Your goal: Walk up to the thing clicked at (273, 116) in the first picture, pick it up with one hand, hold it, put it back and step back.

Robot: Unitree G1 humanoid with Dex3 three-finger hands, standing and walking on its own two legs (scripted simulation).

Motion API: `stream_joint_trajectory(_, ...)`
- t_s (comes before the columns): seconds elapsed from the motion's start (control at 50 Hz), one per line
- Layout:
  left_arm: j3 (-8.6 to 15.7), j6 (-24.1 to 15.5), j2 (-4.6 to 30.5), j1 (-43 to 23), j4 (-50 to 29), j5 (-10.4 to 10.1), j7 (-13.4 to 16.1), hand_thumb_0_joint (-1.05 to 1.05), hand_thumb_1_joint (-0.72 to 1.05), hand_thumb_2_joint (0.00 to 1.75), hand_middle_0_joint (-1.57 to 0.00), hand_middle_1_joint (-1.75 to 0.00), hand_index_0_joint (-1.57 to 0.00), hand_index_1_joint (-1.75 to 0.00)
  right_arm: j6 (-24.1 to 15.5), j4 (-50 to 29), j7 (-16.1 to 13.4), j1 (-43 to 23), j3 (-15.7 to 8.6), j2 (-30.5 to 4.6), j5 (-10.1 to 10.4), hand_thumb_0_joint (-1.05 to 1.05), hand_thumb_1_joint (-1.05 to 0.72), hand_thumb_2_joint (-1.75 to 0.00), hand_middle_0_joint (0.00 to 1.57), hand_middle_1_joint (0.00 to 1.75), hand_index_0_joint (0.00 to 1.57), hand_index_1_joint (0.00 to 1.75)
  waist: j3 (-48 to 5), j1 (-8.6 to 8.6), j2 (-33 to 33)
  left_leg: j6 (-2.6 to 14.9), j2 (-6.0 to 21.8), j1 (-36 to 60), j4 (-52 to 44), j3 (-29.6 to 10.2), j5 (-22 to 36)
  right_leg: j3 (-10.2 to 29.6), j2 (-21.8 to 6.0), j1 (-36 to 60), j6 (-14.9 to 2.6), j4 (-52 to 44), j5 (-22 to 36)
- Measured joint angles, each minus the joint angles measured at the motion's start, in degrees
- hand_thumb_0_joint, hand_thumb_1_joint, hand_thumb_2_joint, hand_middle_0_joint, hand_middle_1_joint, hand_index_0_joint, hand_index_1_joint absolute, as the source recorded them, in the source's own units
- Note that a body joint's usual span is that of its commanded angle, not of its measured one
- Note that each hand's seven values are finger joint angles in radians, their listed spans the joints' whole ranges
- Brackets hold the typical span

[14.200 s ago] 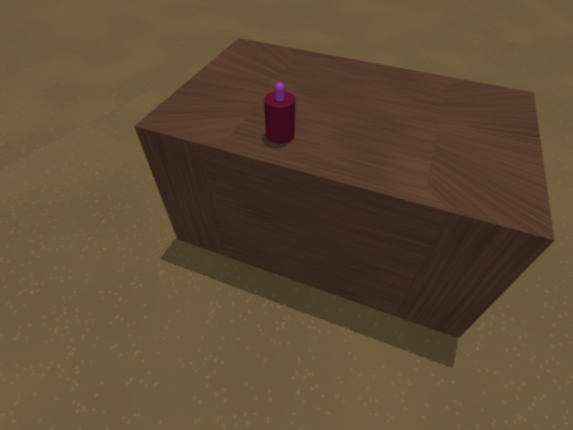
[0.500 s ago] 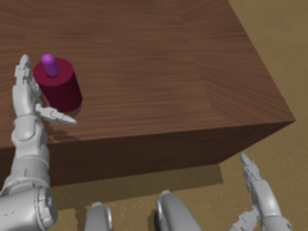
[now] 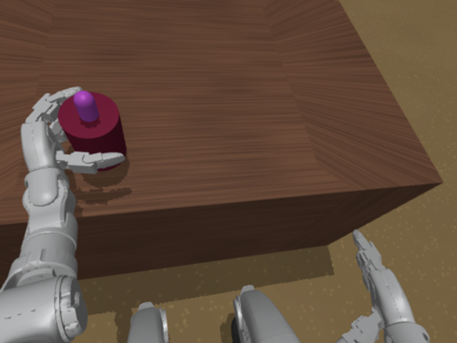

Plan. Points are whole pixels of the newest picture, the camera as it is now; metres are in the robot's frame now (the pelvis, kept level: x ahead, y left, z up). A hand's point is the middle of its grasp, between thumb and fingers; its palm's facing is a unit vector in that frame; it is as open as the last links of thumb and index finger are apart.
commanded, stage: close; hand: left
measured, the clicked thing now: (94, 127) +0.50 +0.17 +0.03
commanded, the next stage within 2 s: settle in 0.22 s
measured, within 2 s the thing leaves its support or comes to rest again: leaves its support in 0.96 s
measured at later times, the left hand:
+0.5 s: hand (80, 129) +0.49 +0.19 +0.04, palm faces +0.16 -0.99 +0.00, open 11.7 cm
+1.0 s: hand (88, 141) +0.47 +0.17 +0.04, palm faces +0.11 -0.99 -0.04, open 11.8 cm
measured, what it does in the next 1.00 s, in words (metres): stands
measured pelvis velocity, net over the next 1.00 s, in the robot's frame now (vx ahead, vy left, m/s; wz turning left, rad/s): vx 0.00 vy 0.00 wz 0.00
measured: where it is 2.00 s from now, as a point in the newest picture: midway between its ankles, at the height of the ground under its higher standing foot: outside the picture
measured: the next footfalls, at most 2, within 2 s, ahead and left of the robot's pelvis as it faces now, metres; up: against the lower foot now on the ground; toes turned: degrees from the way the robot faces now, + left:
none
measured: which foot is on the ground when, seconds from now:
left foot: down 0.00-1.00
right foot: down 0.00-1.00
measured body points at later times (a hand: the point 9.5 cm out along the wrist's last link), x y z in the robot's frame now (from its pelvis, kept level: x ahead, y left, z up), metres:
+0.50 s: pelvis +0.00 +0.00 -0.01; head +0.13 +0.03 +0.42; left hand +0.48 +0.24 +0.04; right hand +0.15 -0.26 +0.00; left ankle +0.03 +0.14 -0.63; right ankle +0.03 -0.16 -0.63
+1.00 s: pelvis +0.00 +0.00 +0.02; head +0.12 +0.03 +0.45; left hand +0.46 +0.22 +0.04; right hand +0.16 -0.27 +0.02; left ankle +0.03 +0.14 -0.63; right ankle +0.03 -0.16 -0.63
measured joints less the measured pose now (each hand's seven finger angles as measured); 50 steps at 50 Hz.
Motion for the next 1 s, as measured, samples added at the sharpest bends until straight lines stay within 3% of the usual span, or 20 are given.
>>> stream_joint_trajectory(0.1,0.21,-0.32,0.16,-1.0,1.44,0.27,0.5,-0.01,-0.25,0.47,-0.63,-0.58,-0.74,-0.61,0.32,0.62,0.28,-0.58,0.2,0.09,-0.03,-0.01,0.51,-0.05,0.06,0.05,0.06,0.05,-0.2,0.2,0.12,0.02,-0.06,0.25,-0.16,-0.02,-0.08,-0.04,-0.06,0.29,-0.01,-0.18,-0.1)
stream_joint_trajectory(0.26,2.37,-0.81,1.64,-3.02,3.6,0.45,-0.17,-0.02,-0.43,0.56,-0.68,-0.72,-0.78,-0.77,0.27,0.78,0.66,-1.21,0.68,0.17,-0.12,-0.01,0.5,-0.05,0.06,0.05,0.06,0.05,0.17,-0.54,0.28,0.0,-0.09,-0.72,0.32,0.0,-0.04,0.05,-0.06,-0.81,0.01,0.53,-0.16)
stream_joint_trajectory(0.44,2.99,-1.05,2.74,-4.11,3.98,0.63,-1.02,-0.02,-0.59,0.73,-0.69,-0.85,-0.78,-0.92,0.84,1.39,0.88,-1.25,0.99,0.15,-0.32,-0.01,0.5,-0.06,0.06,0.05,0.06,0.05,-0.08,-0.87,0.69,-0.11,0.07,-2.5,1.39,-0.1,-0.11,0.09,0.15,-2.65,-0.06,1.6,-0.19)
stream_joint_trajectory(0.78,0.24,4.54,0.33,0.9,-1.11,1.25,-0.62,-0.06,-0.61,0.81,-0.62,-0.95,-0.71,-1.03,2.08,1.65,-0.76,-1.54,0.57,0.14,0.44,-0.01,0.5,-0.06,0.06,0.05,0.06,0.05,0.78,0.1,0.61,-0.05,0.34,2.85,-1.99,0.52,0.32,0.41,0.3,2.51,-0.02,-1.88,0.51)
stream_joint_trajectory(1.0,-1.78,6.67,-1.12,3.98,-4.62,0.32,-0.36,-0.06,-0.61,0.82,-0.62,-0.96,-0.71,-1.04,2.49,3.52,-1.99,-3.03,0.31,-0.37,0.73,-0.01,0.51,-0.06,0.06,0.05,0.06,0.05,2.2,0.7,0.17,-0.1,0.2,6.47,-4.54,0.59,1.19,0.29,0.13,6.06,-0.11,-4.16,1.17)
